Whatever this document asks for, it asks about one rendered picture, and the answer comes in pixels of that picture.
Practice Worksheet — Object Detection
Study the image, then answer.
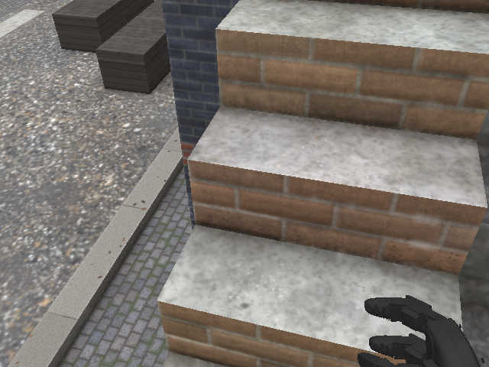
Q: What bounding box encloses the right robot hand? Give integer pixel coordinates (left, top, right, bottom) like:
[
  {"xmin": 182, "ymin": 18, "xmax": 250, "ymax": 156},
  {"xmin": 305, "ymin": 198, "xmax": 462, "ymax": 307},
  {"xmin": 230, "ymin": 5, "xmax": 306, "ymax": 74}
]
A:
[{"xmin": 358, "ymin": 295, "xmax": 484, "ymax": 367}]

